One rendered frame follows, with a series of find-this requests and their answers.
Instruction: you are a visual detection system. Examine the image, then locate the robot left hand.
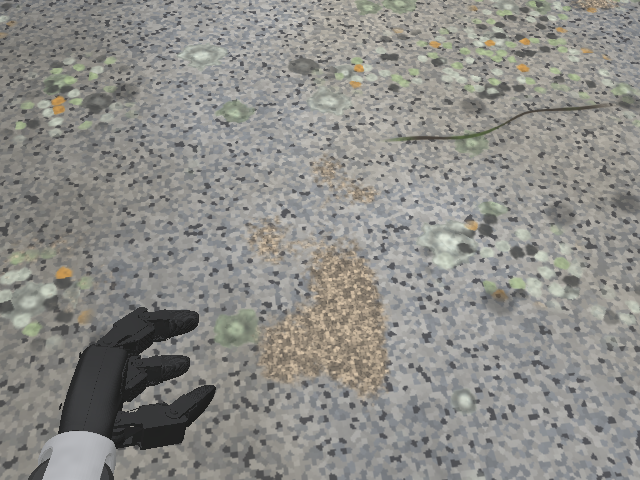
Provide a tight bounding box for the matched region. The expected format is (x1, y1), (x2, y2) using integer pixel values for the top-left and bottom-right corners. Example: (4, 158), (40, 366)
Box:
(58, 307), (216, 450)

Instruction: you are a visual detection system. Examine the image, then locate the robot left forearm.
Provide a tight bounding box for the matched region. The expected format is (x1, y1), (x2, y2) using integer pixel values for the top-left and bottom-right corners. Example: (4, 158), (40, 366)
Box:
(28, 431), (117, 480)

